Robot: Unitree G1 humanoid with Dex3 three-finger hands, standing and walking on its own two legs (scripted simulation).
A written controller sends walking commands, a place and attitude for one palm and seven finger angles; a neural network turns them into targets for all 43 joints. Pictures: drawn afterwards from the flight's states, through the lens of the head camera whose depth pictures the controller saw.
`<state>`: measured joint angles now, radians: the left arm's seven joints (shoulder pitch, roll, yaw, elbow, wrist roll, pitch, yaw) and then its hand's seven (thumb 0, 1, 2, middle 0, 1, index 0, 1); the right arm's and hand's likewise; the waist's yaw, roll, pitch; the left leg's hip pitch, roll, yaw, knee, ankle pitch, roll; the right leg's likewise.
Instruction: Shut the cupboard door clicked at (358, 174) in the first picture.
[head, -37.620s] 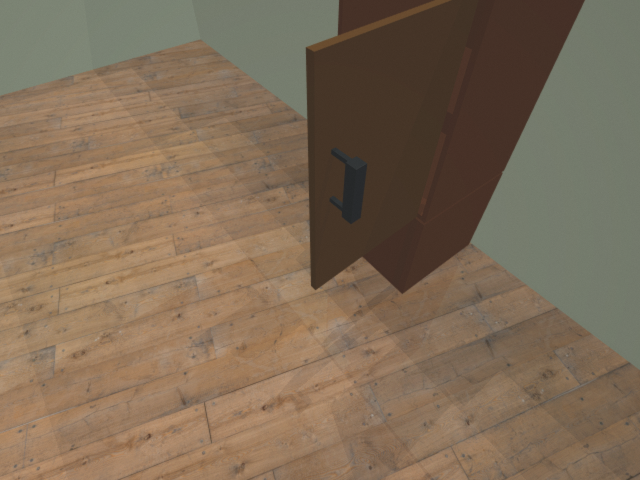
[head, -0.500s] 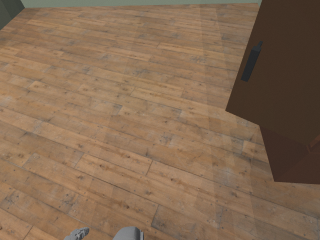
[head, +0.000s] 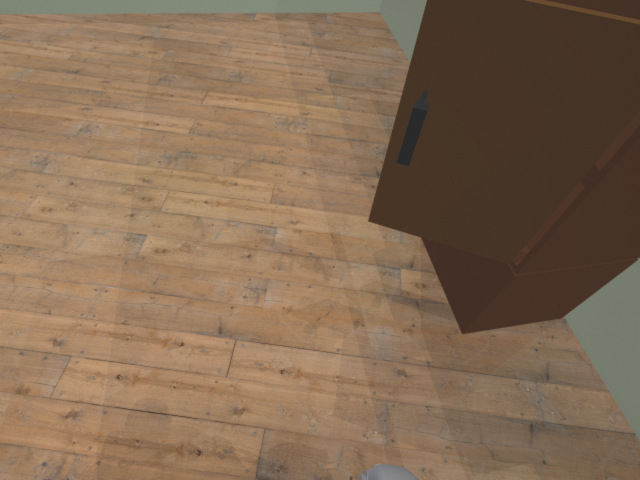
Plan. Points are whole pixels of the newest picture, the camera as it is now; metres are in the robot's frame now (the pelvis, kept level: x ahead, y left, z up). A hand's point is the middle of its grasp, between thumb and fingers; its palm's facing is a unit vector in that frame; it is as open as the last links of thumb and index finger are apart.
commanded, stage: turn to face it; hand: left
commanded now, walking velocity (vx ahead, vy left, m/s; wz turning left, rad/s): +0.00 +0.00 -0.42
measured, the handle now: (414, 128) +0.75 -0.12 +0.00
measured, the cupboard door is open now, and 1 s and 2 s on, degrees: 61 61 61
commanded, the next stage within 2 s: take the last steps up to it in 0.34 s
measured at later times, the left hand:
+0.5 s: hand out of the picture +0.13 +0.12 -0.16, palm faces -0.16 -0.96 -0.22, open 7.4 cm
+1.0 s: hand (288, 399) +0.25 +0.06 -0.17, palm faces -0.36 -0.91 -0.19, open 7.4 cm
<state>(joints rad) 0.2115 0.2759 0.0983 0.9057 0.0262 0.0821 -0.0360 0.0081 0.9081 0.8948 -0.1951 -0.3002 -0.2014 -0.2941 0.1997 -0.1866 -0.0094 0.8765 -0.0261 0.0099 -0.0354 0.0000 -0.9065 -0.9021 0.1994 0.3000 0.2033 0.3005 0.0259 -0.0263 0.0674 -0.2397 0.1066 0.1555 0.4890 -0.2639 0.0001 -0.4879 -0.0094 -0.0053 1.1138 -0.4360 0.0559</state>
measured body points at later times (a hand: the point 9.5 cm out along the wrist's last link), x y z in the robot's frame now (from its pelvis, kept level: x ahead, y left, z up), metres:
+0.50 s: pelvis +0.02 -0.04 +0.00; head +0.04 -0.06 +0.45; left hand +0.13 +0.17 -0.14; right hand +0.02 -0.30 -0.15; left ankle +0.04 +0.10 -0.69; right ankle -0.01 -0.14 -0.74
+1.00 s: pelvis +0.12 -0.10 -0.01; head +0.15 -0.11 +0.44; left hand +0.27 +0.11 -0.15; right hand -0.04 -0.29 -0.15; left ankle +0.07 +0.08 -0.74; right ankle +0.16 -0.25 -0.72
